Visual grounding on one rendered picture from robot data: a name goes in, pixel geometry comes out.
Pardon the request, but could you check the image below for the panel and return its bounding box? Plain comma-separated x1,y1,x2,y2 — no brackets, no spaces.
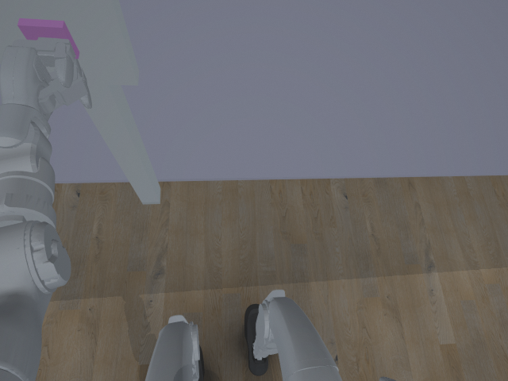
0,0,161,205

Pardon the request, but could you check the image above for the button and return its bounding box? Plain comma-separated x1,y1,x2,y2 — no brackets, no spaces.
17,18,79,59

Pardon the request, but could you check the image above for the robot right shin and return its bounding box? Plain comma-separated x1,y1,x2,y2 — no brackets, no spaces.
253,290,285,359

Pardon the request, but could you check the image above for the robot left hand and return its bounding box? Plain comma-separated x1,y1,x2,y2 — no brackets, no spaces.
0,37,92,121

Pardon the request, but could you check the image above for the left robot forearm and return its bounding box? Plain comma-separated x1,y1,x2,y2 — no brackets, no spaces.
0,104,56,230

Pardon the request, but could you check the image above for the robot left thigh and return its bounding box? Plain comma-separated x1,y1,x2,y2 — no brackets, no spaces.
145,321,200,381

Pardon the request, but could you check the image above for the left robot upper arm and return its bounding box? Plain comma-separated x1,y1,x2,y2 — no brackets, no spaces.
0,221,71,381

